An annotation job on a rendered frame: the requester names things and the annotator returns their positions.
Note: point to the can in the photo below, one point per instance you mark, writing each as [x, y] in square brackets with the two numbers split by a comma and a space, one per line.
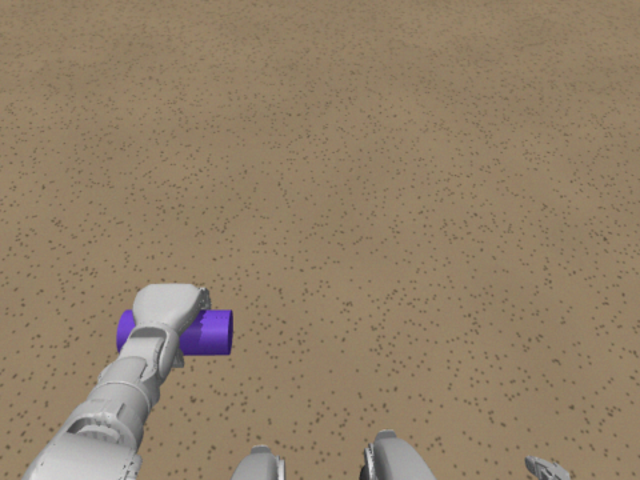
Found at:
[211, 333]

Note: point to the left robot arm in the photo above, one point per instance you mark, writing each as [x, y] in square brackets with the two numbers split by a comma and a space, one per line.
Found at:
[101, 437]

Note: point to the left robot hand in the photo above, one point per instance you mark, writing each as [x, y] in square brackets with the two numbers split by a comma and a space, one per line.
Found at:
[174, 304]

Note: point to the right robot hand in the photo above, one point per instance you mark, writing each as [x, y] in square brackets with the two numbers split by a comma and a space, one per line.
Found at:
[545, 470]

